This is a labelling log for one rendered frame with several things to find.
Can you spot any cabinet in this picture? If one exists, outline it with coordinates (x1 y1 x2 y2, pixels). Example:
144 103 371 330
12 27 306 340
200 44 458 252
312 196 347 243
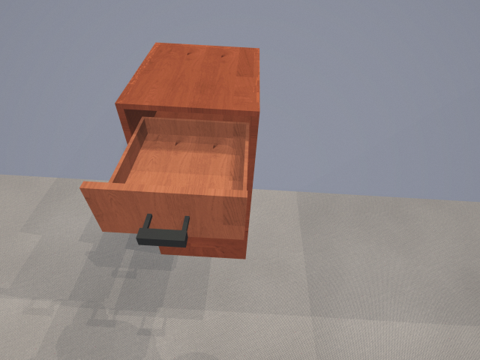
115 43 260 260

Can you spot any handle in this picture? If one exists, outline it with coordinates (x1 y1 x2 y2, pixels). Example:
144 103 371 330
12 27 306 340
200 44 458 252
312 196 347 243
136 214 190 248

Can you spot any drawer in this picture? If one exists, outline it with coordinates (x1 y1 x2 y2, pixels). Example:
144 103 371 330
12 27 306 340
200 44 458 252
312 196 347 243
79 116 250 240

